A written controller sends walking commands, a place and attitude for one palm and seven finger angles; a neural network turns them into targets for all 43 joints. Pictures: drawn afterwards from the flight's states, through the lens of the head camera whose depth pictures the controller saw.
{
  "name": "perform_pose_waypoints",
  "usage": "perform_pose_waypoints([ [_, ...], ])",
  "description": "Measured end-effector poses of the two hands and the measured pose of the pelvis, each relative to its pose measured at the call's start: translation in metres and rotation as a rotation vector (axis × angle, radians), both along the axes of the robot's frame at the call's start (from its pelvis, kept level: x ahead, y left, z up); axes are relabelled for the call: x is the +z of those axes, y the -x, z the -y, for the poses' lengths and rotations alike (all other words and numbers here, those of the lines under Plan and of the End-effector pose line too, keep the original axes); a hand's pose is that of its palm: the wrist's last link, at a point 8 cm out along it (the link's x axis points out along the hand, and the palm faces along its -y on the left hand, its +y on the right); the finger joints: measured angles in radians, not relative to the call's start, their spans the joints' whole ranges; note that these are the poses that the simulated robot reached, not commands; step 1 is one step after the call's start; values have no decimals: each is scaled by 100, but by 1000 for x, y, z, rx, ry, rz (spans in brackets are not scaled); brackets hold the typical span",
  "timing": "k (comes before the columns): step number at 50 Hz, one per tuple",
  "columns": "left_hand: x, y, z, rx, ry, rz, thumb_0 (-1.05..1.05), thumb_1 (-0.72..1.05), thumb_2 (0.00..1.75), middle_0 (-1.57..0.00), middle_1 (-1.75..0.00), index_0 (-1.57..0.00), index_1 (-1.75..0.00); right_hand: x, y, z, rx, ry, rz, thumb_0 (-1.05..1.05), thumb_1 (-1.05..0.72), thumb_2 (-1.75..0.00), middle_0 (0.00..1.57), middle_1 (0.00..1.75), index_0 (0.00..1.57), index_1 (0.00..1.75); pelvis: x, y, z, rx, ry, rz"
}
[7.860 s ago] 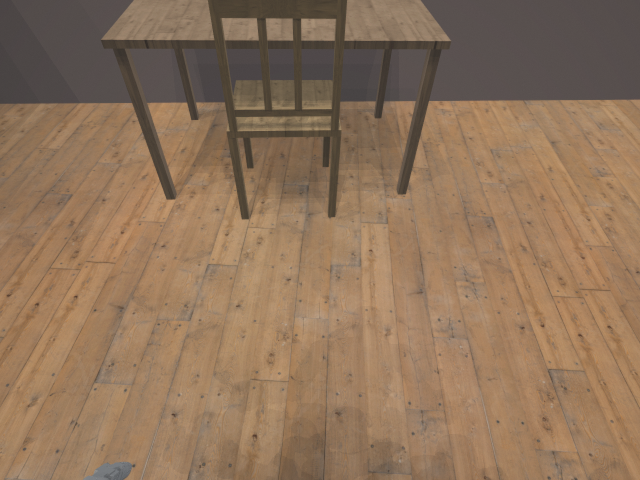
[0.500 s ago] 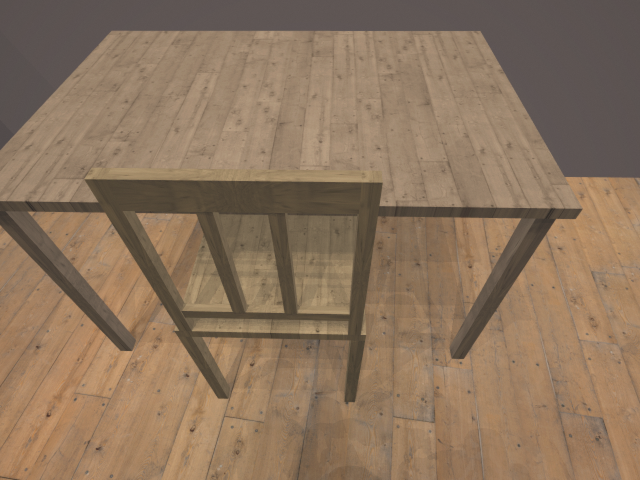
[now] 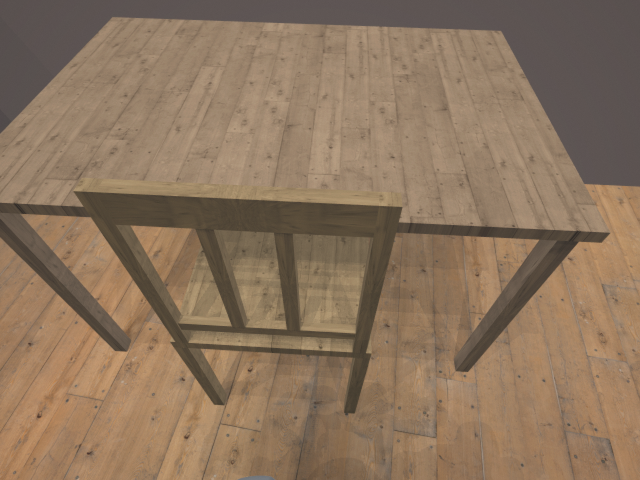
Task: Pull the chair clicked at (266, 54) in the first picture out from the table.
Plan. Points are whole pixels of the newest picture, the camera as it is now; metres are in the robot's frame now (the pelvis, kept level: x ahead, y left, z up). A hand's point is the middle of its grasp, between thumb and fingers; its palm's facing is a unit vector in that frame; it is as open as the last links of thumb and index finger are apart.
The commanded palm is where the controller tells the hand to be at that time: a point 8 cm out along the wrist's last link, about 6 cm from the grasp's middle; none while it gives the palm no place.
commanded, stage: come to a stop and stand still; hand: left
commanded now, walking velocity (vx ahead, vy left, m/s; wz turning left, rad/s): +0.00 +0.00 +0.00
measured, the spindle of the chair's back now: (225, 281) +0.41 +0.20 -0.07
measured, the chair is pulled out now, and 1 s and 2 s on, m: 0.00 0.00 0.00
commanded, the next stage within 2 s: look again from close up in 1.00 s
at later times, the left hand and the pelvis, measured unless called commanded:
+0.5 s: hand out of the picture +0.08 +0.16 -0.16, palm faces +0.00 -0.98 -0.22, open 7.3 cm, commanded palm none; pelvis +0.03 -0.03 +0.01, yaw +1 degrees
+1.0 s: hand out of the picture +0.05 +0.15 -0.17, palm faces +0.02 -0.98 -0.18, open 7.4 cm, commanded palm none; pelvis +0.05 -0.02 +0.01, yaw +1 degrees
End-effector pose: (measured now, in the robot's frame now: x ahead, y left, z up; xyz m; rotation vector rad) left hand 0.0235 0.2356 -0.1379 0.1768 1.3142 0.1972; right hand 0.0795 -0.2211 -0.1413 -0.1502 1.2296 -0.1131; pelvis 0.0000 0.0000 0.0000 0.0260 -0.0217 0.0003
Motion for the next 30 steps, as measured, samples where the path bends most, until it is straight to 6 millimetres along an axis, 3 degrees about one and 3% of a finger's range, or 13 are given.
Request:
perform_pose_waypoints([
  [5, 8, 0, 9, -40, -17, -17, 1, 92, 90, -19, -30, -20, -30, -2, 16, 16, -45, -16, -8, -1, -94, -89, 20, 30, 20, 30, 2, -2, 9, 6, 19, -3],
  [10, 9, -14, 16, -44, -21, 40, 1, 91, 90, -19, -30, -20, -30, -5, 39, 31, -49, -3, -31, 0, -93, -89, 20, 30, 20, 30, -1, -10, 15, 17, 19, 3],
  [18, 11, -43, 27, -69, 1, 101, 1, 91, 90, -20, -30, -20, -30, -3, 61, 29, -49, -16, -110, 0, -92, -89, 19, 30, 19, 30, 2, -20, 23, 16, 16, -2],
  [24, 9, -53, 30, -68, 17, 84, 1, 92, 90, -20, -30, -20, -30, 2, 62, 21, -41, -24, -159, 0, -91, -89, 20, 30, 19, 30, 5, -28, 25, 15, 18, -19],
  [30, 8, -50, 28, -52, 21, 50, 1, 93, 90, -20, -30, -20, -30, 3, 46, 18, -31, -19, -161, 1, -92, -89, 20, 30, 19, 30, 7, -39, 24, 13, 18, -22],
])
